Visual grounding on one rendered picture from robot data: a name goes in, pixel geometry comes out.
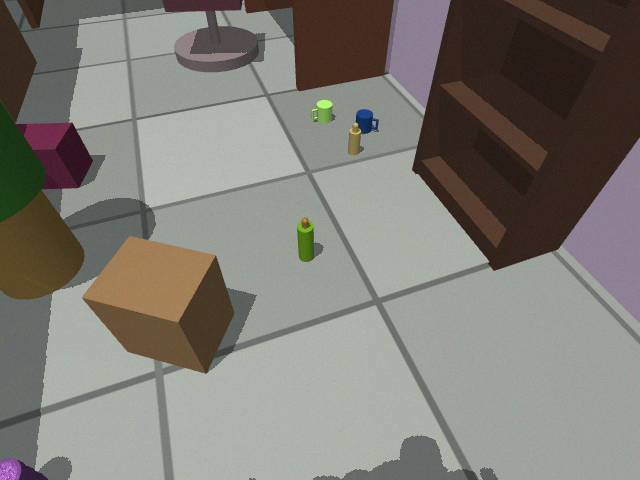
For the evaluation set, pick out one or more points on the bookshelf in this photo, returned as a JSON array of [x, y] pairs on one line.
[[533, 106]]

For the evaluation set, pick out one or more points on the office chair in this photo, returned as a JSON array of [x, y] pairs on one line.
[[215, 48]]

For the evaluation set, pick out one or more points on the potted plant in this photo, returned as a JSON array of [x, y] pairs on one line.
[[38, 252]]

